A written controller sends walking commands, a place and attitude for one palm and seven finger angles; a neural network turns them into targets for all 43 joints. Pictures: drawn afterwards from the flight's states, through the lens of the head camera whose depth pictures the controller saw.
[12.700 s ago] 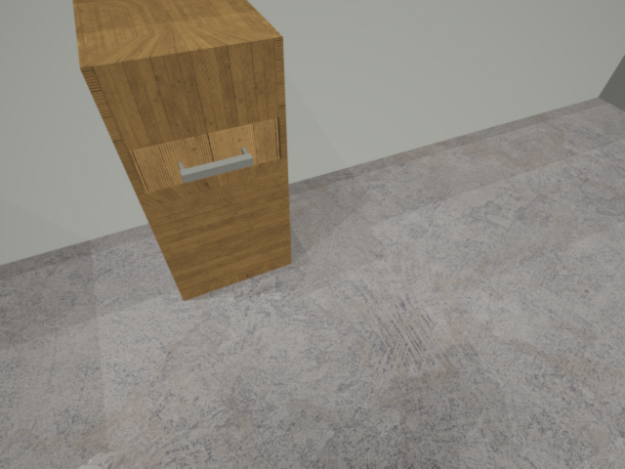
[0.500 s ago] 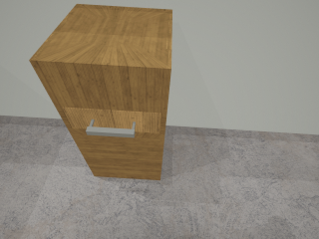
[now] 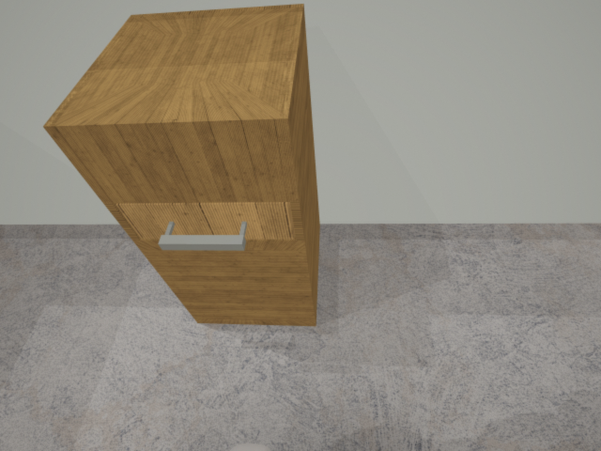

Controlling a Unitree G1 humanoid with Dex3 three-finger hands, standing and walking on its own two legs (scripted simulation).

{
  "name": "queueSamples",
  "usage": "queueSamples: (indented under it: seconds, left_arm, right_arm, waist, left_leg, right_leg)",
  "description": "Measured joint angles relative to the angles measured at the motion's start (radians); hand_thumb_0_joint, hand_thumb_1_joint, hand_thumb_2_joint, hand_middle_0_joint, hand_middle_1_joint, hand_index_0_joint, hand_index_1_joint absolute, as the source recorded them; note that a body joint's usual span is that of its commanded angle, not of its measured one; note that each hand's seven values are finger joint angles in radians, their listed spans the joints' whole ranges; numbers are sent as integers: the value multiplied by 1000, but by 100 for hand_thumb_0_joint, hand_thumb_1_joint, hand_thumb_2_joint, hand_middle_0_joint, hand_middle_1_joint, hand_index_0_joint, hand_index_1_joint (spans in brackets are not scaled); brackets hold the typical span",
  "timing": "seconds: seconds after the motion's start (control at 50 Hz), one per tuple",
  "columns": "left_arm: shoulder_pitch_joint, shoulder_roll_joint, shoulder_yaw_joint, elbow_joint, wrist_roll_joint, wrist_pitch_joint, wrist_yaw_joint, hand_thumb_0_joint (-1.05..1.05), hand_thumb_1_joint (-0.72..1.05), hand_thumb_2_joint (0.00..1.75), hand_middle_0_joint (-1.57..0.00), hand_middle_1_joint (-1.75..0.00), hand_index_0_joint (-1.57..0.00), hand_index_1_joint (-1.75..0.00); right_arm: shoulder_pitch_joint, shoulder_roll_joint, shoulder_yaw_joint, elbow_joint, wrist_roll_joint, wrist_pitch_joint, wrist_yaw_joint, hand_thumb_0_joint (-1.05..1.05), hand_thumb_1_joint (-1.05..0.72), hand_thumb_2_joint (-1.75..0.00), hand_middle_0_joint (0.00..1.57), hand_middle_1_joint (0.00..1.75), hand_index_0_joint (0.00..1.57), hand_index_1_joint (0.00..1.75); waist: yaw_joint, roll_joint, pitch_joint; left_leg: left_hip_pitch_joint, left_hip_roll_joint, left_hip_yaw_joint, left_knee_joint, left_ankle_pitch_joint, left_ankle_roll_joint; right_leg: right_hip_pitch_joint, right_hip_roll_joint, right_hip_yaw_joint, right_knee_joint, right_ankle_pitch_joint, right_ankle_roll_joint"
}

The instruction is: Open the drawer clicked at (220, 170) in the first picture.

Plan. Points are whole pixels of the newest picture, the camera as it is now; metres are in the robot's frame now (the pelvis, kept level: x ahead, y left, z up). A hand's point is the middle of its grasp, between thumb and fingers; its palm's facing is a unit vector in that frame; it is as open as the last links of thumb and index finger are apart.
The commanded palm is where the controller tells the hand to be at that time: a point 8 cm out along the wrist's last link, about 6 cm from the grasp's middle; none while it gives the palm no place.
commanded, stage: come to a stop and stand still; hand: left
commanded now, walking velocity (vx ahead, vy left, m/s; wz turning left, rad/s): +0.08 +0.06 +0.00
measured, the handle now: (204, 234) +0.55 +0.29 -0.17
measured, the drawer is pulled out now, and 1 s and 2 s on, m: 0.00 0.00 0.00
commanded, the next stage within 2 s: look again from close up in 1.12 s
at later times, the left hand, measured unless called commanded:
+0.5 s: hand out of the picture -0.03 +0.23 -0.18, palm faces +0.01 -0.98 -0.19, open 7.4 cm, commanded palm none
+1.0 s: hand out of the picture +0.02 +0.15 -0.18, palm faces +0.05 -0.97 -0.22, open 7.2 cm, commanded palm none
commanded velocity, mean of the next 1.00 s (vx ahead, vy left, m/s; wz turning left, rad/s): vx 0.04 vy -0.05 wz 0.00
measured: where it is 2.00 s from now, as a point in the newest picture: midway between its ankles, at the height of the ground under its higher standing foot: outside the picture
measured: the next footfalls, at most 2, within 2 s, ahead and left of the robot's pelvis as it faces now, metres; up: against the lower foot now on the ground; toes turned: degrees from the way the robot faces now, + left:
left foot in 0.24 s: +0.03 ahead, +0.14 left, +0.00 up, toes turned -13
right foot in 0.60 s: +0.01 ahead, -0.08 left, +0.00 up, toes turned -9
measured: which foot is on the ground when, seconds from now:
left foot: up 0.00-0.22, down 0.24-1.00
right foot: down 0.00-0.24, up 0.26-0.58, down 0.60-1.00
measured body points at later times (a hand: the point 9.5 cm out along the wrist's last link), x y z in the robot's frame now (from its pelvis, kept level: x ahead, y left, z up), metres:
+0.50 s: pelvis -0.02 +0.04 +0.00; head -0.01 +0.05 +0.45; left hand -0.03 +0.28 -0.16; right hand -0.07 -0.17 -0.15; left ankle -0.06 +0.18 -0.75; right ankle -0.06 -0.08 -0.70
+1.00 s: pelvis +0.02 -0.02 -0.01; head +0.03 -0.03 +0.44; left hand +0.02 +0.21 -0.16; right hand +0.03 -0.24 -0.17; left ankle -0.02 +0.14 -0.75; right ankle -0.03 -0.08 -0.75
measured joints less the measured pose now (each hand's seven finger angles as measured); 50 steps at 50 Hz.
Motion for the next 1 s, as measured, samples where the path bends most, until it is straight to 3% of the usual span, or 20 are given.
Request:
queueSamples:
  seconds: [0.14, 0.22, 0.24, 0.3, 0.38, 0.44, 0.54, 0.58, 0.62, 0.68, 0.74, 0.8, 0.88, 1.0]
  left_arm:
    - [45, 17, 6, 30, 11, 17, -13, 1, 90, 90, -20, -30, -20, -30]
    - [74, 36, 14, 68, 5, 34, -14, 1, 90, 90, -20, -30, -20, -30]
    - [84, 35, 14, 76, 0, 37, -15, 1, 90, 90, -20, -30, -20, -30]
    - [99, 56, 23, 100, -5, 49, -19, 1, 91, 90, -20, -30, -20, -30]
    - [123, 65, 32, 113, 4, 42, -36, 1, 91, 90, -20, -30, -20, -30]
    - [138, 64, 30, 121, 5, 33, -42, 1, 91, 90, -20, -30, -20, -30]
    - [113, 47, 16, 130, -5, 38, -41, 1, 91, 90, -20, -30, -20, -30]
    - [90, 36, 11, 125, -11, 26, -39, 1, 91, 90, -20, -30, -20, -30]
    - [66, 20, 6, 126, -12, 7, -28, 1, 92, 90, -20, -30, -20, -30]
    - [46, 6, -2, 128, -14, -14, -13, 1, 94, 90, -20, -30, -20, -30]
    - [36, 3, -6, 123, -14, -23, -1, 1, 94, 90, -20, -30, -20, -30]
    - [32, 1, -12, 128, -18, -22, 6, 1, 95, 90, -20, -30, -20, -30]
    - [48, 10, -13, 148, -20, -10, 11, 1, 96, 90, -20, -30, -20, -30]
    - [83, -3, -23, 161, -19, -12, 8, 1, 95, 90, -20, -30, -20, -30]
  right_arm:
    - [14, 18, 11, -10, 4, -17, 11, 0, -91, -90, 19, 30, 20, 30]
    - [55, 37, 25, -11, 3, -53, 7, 0, -91, -90, 19, 30, 20, 30]
    - [76, 36, 28, -13, 0, -65, 5, 0, -91, -90, 19, 30, 20, 30]
    - [120, 77, 42, 12, -12, -65, -9, 0, -91, -90, 19, 30, 20, 30]
    - [189, 116, 62, 51, -12, -65, -17, 0, -90, -90, 20, 30, 20, 30]
    - [213, 135, 65, 64, -10, -77, -23, 0, -90, -90, 20, 30, 20, 30]
    - [221, 143, 59, 71, -15, -92, -35, 0, -90, -90, 20, 30, 20, 30]
    - [222, 139, 55, 79, -12, -92, -36, 0, -90, -90, 20, 30, 20, 30]
    - [222, 127, 50, 93, -3, -88, -35, 0, -90, -90, 20, 30, 20, 30]
    - [218, 109, 46, 109, 3, -72, -34, 0, -90, -90, 20, 30, 20, 30]
    - [201, 102, 44, 113, 4, -62, -35, 0, -90, -90, 20, 30, 20, 30]
    - [173, 93, 45, 109, 6, -70, -37, 0, -90, -90, 20, 30, 20, 30]
    - [135, 101, 50, 111, 5, -79, -38, 0, -91, -90, 19, 30, 20, 30]
    - [85, 87, 54, 98, 4, -80, -47, 1, -93, -90, 19, 30, 20, 30]
  waist:
    - [18, -27, -30]
    - [9, -35, -66]
    - [1, -17, -84]
    - [-21, -51, -99]
    - [-26, -66, -127]
    - [-27, -81, -122]
    - [-61, -73, -80]
    - [-69, -61, -63]
    - [-69, -32, -50]
    - [-75, 12, -51]
    - [-63, 14, -55]
    - [-55, 19, -51]
    - [-43, -11, -68]
    - [-25, -12, -62]
  left_leg:
    - [82, 25, 21, -239, -1, 21]
    - [179, 28, 52, -479, 73, 39]
    - [203, 38, 31, -556, 61, 48]
    - [201, 26, 25, -573, 150, 48]
    - [226, 27, 19, -651, 193, 46]
    - [238, 19, 36, -688, 208, 44]
    - [230, 27, 50, -667, 189, 30]
    - [213, 34, 50, -625, 164, 16]
    - [191, 53, 43, -558, 124, 1]
    - [162, 76, 40, -483, 57, 18]
    - [134, 76, 54, -430, 35, 27]
    - [145, 84, 59, -491, 154, 30]
    - [192, 87, 64, -537, 142, -9]
    - [217, 95, 70, -571, 149, -15]
  right_leg:
    - [-1, -6, 13, -45, 54, 18]
    - [-16, 7, 12, -43, 64, 41]
    - [-38, 24, 3, -11, 28, 48]
    - [-94, 32, 40, 154, -126, 60]
    - [-140, 50, 74, 401, -127, 72]
    - [-138, 39, 83, 460, -118, 85]
    - [-67, 20, 61, 293, -206, 88]
    - [-12, 20, 50, 144, -150, 82]
    - [33, 37, 35, 54, -91, 55]
    - [65, 62, 2, 36, -115, 17]
    - [101, 70, -16, 5, -115, 2]
    - [125, 87, -29, 6, -126, -4]
    - [152, 89, -27, 2, -142, -8]
    - [178, 100, -22, -42, -126, -9]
